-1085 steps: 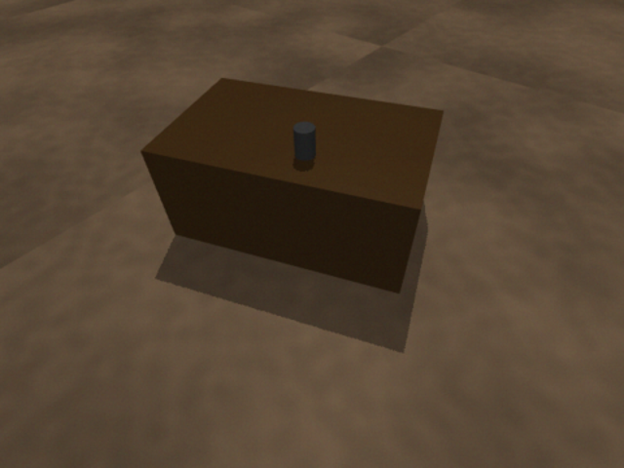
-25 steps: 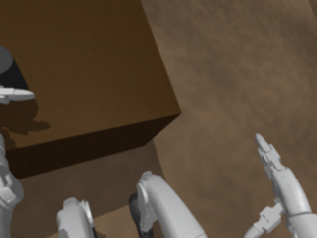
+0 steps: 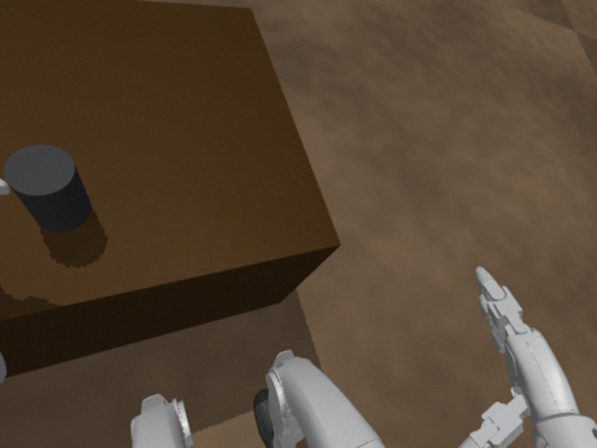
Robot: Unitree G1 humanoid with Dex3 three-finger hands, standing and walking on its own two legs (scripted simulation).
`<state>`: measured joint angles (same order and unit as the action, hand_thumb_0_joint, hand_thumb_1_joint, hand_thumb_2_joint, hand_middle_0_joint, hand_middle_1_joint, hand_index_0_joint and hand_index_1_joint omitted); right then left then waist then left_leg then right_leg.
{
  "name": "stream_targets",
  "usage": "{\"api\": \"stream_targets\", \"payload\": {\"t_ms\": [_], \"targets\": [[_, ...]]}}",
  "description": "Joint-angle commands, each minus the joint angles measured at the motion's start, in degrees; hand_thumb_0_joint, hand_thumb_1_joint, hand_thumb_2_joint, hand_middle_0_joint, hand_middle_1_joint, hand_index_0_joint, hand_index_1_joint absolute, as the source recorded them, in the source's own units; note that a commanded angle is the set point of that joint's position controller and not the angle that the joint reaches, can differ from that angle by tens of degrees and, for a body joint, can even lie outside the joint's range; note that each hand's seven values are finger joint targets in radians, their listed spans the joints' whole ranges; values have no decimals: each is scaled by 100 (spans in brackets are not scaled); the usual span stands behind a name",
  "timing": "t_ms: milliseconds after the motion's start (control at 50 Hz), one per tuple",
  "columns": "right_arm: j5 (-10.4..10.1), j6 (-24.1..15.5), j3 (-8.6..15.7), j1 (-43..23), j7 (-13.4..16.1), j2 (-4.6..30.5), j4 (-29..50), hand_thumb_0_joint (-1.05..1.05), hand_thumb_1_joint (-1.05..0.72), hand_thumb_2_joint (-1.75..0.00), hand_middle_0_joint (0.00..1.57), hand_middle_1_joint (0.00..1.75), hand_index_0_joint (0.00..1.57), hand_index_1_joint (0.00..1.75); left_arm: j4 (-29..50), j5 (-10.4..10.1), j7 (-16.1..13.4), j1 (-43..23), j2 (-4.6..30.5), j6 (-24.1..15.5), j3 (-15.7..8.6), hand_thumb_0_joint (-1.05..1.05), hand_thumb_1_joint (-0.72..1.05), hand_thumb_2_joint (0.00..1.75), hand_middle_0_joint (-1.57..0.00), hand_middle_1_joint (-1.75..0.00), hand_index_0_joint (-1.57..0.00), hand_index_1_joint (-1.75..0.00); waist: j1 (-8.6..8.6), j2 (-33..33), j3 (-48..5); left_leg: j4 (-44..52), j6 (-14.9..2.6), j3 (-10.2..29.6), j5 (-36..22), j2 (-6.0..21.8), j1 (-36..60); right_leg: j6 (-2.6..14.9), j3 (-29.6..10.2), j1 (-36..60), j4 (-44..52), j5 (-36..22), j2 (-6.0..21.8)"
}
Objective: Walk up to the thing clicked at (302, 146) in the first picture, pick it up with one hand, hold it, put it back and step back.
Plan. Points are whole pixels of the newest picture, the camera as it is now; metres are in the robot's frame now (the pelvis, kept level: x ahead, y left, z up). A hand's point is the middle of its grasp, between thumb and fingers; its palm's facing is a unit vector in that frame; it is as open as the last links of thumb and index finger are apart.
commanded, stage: rise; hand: left
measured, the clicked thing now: (52, 191) +0.55 +0.20 -0.11
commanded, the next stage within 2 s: home in 0.06 s
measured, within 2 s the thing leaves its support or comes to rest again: neither
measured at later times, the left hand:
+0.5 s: hand out of the picture +0.46 +0.36 +0.09, palm faces +0.38 -0.86 -0.33, open 17.1 cm
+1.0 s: hand (14, 441) +0.25 +0.20 +0.05, palm faces +0.20 -0.95 -0.25, open 17.4 cm
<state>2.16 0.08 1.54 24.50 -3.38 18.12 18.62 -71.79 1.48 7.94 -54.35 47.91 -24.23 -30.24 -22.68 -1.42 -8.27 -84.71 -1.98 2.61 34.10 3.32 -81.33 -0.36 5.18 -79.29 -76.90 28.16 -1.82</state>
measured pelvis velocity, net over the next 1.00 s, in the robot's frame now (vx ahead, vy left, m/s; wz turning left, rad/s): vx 0.05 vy -0.01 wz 0.07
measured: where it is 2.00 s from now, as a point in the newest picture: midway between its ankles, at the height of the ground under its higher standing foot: outside the picture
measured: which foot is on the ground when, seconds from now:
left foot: down 0.00-1.00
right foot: down 0.00-1.00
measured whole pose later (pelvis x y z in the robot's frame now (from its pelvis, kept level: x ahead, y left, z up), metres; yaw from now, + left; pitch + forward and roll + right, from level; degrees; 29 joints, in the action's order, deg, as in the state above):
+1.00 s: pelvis +0.05 -0.01 +0.11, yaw +4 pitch +10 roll -1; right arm -3.1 5.9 -1.8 24.2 4.0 12.1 -6.8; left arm -15.0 -2.4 -5.2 15.8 12.9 2.8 -2.4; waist -0.1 0.4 -8.1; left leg -52.4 -1.0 -1.2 27.1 0.5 -35.3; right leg 0.1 1.5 -36.4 -51.0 24.6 0.3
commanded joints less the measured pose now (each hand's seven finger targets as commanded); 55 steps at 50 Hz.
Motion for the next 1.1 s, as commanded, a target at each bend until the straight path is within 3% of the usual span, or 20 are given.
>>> {"api": "stream_targets", "payload": {"t_ms": [0, 40, 60, 100, 160, 220, 260, 300, 320, 340, 400, 420, 440, 500, 540, 600, 640, 700, 920, 1080], "targets": [[-69, -149, 684, 379, 125, 1065, 821, 0, 52, -5, 6, 5, 5, 5, -616, 454, -214, -842, 1608, 374, -68, 0, -61, 5, -7, -6, -7, -6, 526, 1946, -2469, 1647, 236, 220, -2059, -104, 3059, 273, -64, 1639, 996, -1233, -184], [-125, -59, 506, 375, 92, 914, 846, 0, 52, -5, 5, 5, 5, 5, 66, 315, -390, -1757, 1374, 615, 58, 0, -61, 6, -7, -8, -7, -8, 415, 1778, -2661, 1748, 229, 187, -2121, -81, 3160, 268, -107, 1857, 1145, -1339, -225], [-145, -17, 578, 350, 104, 991, 1101, 0, 53, -6, 5, 5, 5, 5, 718, 350, -470, -2266, 1729, 667, -94, 0, -61, 6, -7, -8, -8, -8, 440, 1845, -3319, 1798, 230, 181, -2300, -80, 3445, 254, -119, 2224, 1191, -1557, -218], [-161, 118, 632, 675, 120, 1048, 782, 0, 53, -6, 5, 5, 5, 5, 1083, 501, -680, -2249, 2541, 863, -441, 0, -61, 6, -7, -8, -8, -8, 697, 2271, -3835, 1933, 262, 120, -2616, -122, 3917, 245, -200, 2685, 1263, -1808, -192], [-166, 258, 665, 550, 172, 1066, 678, 0, 41, -15, 13, 13, 13, 13, 1612, 543, -921, -2278, 2439, 1005, -389, 0, -53, 14, -6, -8, -6, -8, 822, 2344, -3957, 2181, 324, 118, -2967, -91, 4600, 263, -247, 2879, 1486, -1871, -170], [-159, 335, 240, 149, 171, 801, 134, 0, 17, -39, 13, 18, 13, 18, 1146, 492, -1049, -2051, 1660, 1199, -20, 0, -46, 11, -6, -7, -6, -7, 916, 2199, -3015, 2441, 396, 199, -3267, -23, 4785, 261, -206, 2484, 1703, -1736, -173], [-158, 335, -251, -158, 98, 413, -547, 0, 1, -53, 13, 19, 13, 19, 109, 452, -1044, -1395, 687, 1368, 497, 0, -48, 10, -6, -7, -6, -7, 1010, 2012, -2067, 2619, 394, 219, -3145, 5, 4445, 261, -162, 2170, 1843, -1512, -172], [-199, 277, -665, -878, 54, 194, -493, 0, -15, -60, 15, 21, 15, 21, 27, 450, -1056, -1271, 628, 1457, 564, 0, -46, 11, -6, -7, -6, -7, 1225, 1736, -1898, 2770, 329, 160, -2766, -14, 4029, 263, -158, 2438, 1961, -1457, -149], [-193, 304, -453, -604, 71, 398, -617, 0, -23, -60, 15, 21, 15, 21, 138, 464, -1081, -1196, 1026, 1483, 373, 0, -46, 11, -6, -7, -6, -7, 1296, 1746, -2115, 2840, 327, 123, -2693, -40, 4102, 258, -155, 2666, 2013, -1507, -134], [-177, 343, -530, -535, 44, 330, -583, 0, -31, -64, 16, 23, 16, 23, 324, 461, -1055, -1185, 970, 1516, 443, 0, -42, 13, -7, -8, -6, -8, 1346, 1859, -2321, 2921, 364, 114, -2739, -38, 4312, 272, -133, 2722, 2040, -1519, -141], [-207, 361, -94, 282, 24, 491, -493, 0, -49, -66, 16, 23, 16, 23, 799, 319, -936, -255, 233, 1694, 765, 0, -48, 10, -6, -7, -6, -7, 1167, 1802, -2719, 3004, 454, 155, -3602, 56, 5164, 276, -16, 2942, 2181, -1905, -183], [-243, 403, 337, 511, 63, 914, -401, 0, -51, -68, 16, 24, 16, 24, 1587, 266, -951, 27, 614, 1745, 451, 0, -50, 9, -6, -6, -6, -6, 1283, 1681, -3129, 3057, 454, 111, -3896, 58, 5475, 278, -6, 3303, 2274, -2137, -188], [-290, 433, 382, 509, 64, 921, -447, 0, -55, -70, 17, 24, 17, 24, 1924, 226, -933, 287, 470, 1831, 525, 0, -47, 11, -6, -7, -6, -7, 1340, 1627, -3142, 3102, 459, 88, -4082, 49, 5611, 274, -13, 3448, 2335, -2251, -181], [-430, 443, 201, 201, 140, 597, -928, 0, -68, -78, 18, 26, 18, 26, 2504, -54, -926, 901, -779, 2078, 1233, 0, -49, 9, -6, -6, -6, -6, 1355, 945, -2188, 3360, 398, 165, -3587, 51, 5224, 246, -14, 3449, 2561, -2014, -169], [-507, 388, 161, -47, 216, 472, -1057, 0, -75, -81, 19, 28, 19, 28, 3211, -92, -1019, 1277, -663, 2151, 1160, 0, -52, 7, -5, -6, -5, -6, 1622, 1084, -2198, 3527, 358, 121, -3225, -14, 5176, 264, -70, 3666, 2662, -1861, -103], [-528, 358, -30, -78, 288, 237, -1204, 0, -86, -88, 20, 29, 20, 29, 4065, -171, -1096, 1995, -1094, 2223, 1415, 0, -58, 4, -5, -5, -5, -5, 1856, 1132, -1877, 3816, 385, 149, -2730, -29, 5135, 273, -130, 3925, 2764, -1646, -46], [-541, 326, -101, -258, 390, 168, -1169, 0, -87, -89, 20, 30, 20, 30, 4651, -203, -1215, 2220, -1002, 2192, 1364, 0, -56, 5, -5, -5, -5, -5, 2026, 1321, -1926, 3900, 392, 68, -2753, -70, 5264, 287, -193, 4268, 2816, -1663, 15], [-517, 314, -96, -415, 538, 117, -1167, 0, -89, -90, 20, 30, 20, 30, 5294, -290, -1358, 3280, -1426, 2175, 1516, 0, -55, 6, -5, -6, -5, -6, 2202, 1141, -1663, 4003, 353, -80, -2884, -132, 5226, 275, -245, 4753, 2912, -1828, 53], [-512, 255, 111, -77, 806, 56, -1485, 0, -89, -90, 20, 30, 20, 30, 6676, -424, -1356, 6597, -3005, 2441, 2646, 0, -55, 6, -5, -6, -5, -6, 2130, 127, -695, 4064, 144, -362, -2299, -264, 5119, 121, -290, 4915, 3260, -1774, 146], [-489, 203, 121, -123, 869, -10, -1327, 0, -89, -90, 20, 30, 20, 30, 7554, -361, -1347, 7239, -2913, 2418, 2746, 0, -56, 5, -5, -5, -5, -5, 2183, -33, -301, 3981, 70, -501, -1797, -371, 4893, 34, -444, 4775, 3365, -1420, 257]]}}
